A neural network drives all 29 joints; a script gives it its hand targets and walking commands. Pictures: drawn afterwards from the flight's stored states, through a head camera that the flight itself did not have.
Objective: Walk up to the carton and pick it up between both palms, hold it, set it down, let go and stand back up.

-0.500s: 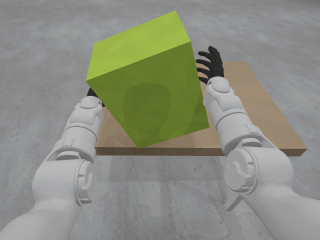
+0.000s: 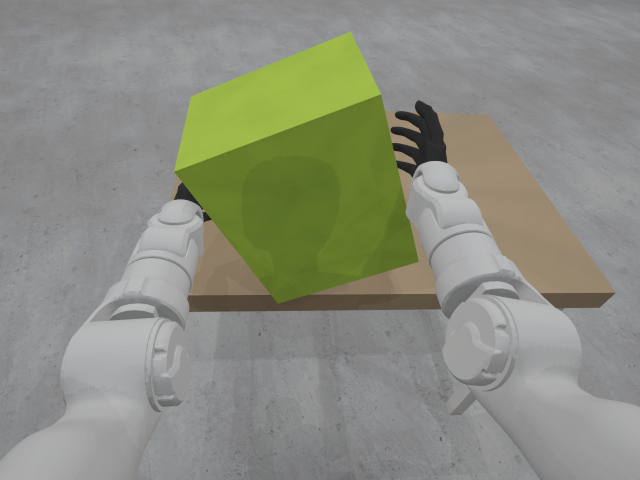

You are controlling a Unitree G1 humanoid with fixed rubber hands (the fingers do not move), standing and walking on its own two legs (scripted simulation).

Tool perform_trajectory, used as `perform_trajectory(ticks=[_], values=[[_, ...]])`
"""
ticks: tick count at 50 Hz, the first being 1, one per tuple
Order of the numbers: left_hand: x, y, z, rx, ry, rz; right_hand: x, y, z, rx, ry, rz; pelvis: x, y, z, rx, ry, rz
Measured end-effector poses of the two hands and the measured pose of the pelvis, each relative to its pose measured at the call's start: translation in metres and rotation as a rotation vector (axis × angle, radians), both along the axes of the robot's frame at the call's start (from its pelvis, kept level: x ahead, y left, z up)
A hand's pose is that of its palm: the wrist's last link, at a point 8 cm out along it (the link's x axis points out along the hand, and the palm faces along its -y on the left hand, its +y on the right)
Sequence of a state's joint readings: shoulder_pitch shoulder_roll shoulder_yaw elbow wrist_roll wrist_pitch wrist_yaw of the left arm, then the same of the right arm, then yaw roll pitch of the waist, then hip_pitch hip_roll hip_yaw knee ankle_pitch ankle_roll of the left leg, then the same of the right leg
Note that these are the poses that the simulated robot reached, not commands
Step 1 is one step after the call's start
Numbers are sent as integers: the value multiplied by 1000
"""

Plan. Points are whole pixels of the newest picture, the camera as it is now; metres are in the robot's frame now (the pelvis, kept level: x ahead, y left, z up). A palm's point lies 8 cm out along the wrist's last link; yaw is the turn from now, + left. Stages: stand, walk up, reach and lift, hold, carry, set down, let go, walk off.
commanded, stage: set down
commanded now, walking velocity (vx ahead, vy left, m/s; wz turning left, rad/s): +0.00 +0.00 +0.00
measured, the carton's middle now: (310, 182) +0.47 +0.01 +0.14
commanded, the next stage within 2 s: none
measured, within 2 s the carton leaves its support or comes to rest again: neither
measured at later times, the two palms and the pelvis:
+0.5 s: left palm (195, 207) +0.46 +0.17 +0.11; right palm (423, 176) +0.45 -0.13 +0.17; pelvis +0.02 +0.00 +0.00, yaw +0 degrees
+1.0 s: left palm (202, 203) +0.48 +0.16 +0.09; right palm (420, 184) +0.47 -0.14 +0.15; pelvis +0.03 +0.00 +0.00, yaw +1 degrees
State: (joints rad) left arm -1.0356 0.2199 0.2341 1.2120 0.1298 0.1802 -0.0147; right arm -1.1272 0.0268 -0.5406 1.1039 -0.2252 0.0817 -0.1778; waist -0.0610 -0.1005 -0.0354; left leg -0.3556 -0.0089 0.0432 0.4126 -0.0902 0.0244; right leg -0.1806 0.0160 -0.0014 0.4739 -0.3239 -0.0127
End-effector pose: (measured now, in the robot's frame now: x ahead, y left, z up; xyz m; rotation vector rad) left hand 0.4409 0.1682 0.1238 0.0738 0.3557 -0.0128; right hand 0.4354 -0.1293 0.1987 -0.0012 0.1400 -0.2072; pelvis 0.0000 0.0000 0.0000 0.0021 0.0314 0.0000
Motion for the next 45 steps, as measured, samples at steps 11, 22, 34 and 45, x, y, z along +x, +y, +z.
perform_trajectory(ticks=[11,22,34,45], values=[[13,4,13,12,-55,4,8,1,3,-1,-25,5,12,-1,0,8,18,4],[18,1,-12,7,14,-32,14,-3,-20,4,40,-11,14,-2,0,10,21,4],[32,-3,-11,10,-15,-47,20,-9,-30,-5,45,-26,25,-2,0,15,41,7],[40,-4,-23,9,19,-62,27,-12,-45,-1,79,-31,31,-4,0,19,53,8]])
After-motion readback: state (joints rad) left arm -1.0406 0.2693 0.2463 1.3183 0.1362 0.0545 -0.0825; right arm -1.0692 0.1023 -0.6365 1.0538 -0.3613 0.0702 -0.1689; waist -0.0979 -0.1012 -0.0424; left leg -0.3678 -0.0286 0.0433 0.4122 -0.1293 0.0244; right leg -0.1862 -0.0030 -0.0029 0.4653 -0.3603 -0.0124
